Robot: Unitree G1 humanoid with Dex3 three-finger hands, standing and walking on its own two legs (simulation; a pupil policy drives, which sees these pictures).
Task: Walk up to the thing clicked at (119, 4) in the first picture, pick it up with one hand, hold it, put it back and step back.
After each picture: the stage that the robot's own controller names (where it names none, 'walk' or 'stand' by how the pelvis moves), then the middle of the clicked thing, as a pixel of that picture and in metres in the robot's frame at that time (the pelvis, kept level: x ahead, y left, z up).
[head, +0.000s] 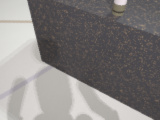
stand; out of the picture +0.88 -0.21 +0.12
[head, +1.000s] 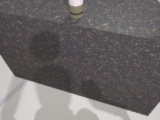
walk; out of the picture +0.77 +0.08 +0.14
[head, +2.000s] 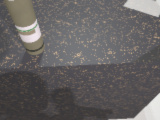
stand; (26, 23) +0.48 +0.20 +0.14
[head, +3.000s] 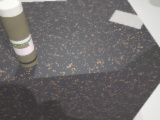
stand; (20, 37) +0.47 +0.23 +0.13
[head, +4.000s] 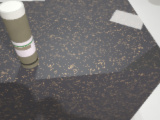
stand; (22, 39) +0.46 +0.22 +0.11
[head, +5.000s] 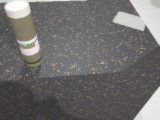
stand; (26, 37) +0.48 +0.21 +0.11
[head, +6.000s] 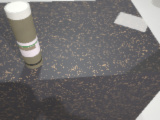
stand; (27, 39) +0.46 +0.21 +0.11
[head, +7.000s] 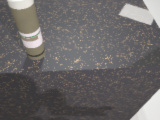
rise first; (29, 29) +0.48 +0.20 +0.12
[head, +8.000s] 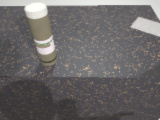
go down; (43, 37) +0.48 +0.20 +0.12
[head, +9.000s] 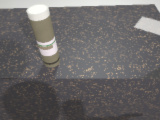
go down; (46, 39) +0.48 +0.19 +0.12
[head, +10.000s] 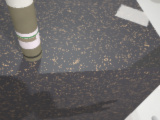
go down; (27, 29) +0.48 +0.17 +0.13
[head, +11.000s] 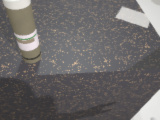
go down; (25, 31) +0.48 +0.18 +0.13
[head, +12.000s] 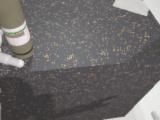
close in; (13, 24) +0.47 +0.20 +0.16
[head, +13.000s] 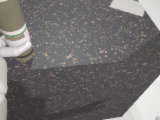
lift; (13, 27) +0.46 +0.19 +0.16
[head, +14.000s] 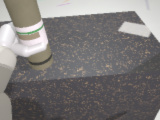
lift; (29, 25) +0.35 +0.14 +0.30
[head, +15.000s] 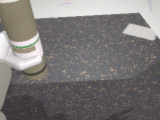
hold; (24, 37) +0.32 +0.16 +0.28
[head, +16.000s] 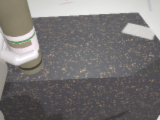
hold; (19, 31) +0.32 +0.16 +0.29
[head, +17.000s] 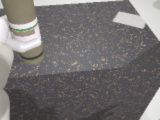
crouch; (23, 21) +0.39 +0.15 +0.26
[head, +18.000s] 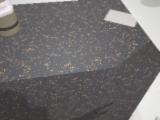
lower; out of the picture +0.47 +0.21 +0.31
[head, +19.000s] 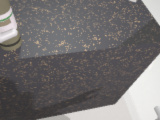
lower; out of the picture +0.49 +0.20 +0.17
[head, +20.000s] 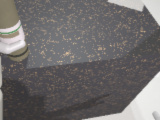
lower; (7, 24) +0.46 +0.20 +0.17
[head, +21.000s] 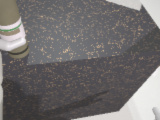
lower; (8, 21) +0.47 +0.19 +0.17
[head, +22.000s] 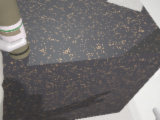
lower; (9, 22) +0.47 +0.19 +0.17
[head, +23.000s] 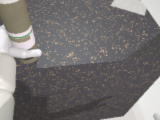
open; (19, 28) +0.45 +0.18 +0.16
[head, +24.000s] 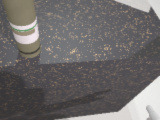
sink last; (23, 20) +0.45 +0.16 +0.16
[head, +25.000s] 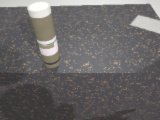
sink last; (46, 38) +0.47 +0.18 +0.14
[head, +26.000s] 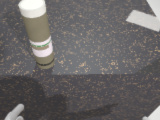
stand; (40, 38) +0.45 +0.17 +0.13
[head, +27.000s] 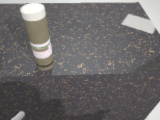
stand; (40, 40) +0.46 +0.17 +0.12
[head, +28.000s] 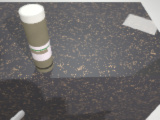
stand; (39, 42) +0.44 +0.18 +0.12
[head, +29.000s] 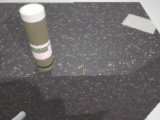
stand; (39, 41) +0.45 +0.18 +0.12
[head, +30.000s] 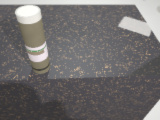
walk; (35, 43) +0.45 +0.18 +0.12
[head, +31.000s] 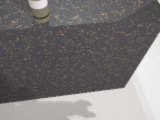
walk; out of the picture +0.63 +0.19 +0.15
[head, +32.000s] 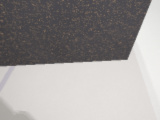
walk; out of the picture +1.00 +0.15 +0.14
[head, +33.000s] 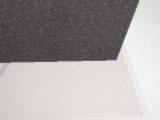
stand; out of the picture +1.11 +0.14 +0.13
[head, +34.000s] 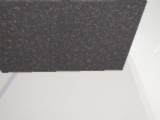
stand; out of the picture +1.09 +0.13 +0.11
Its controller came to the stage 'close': yes
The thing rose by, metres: 0.20
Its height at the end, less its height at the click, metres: +0.00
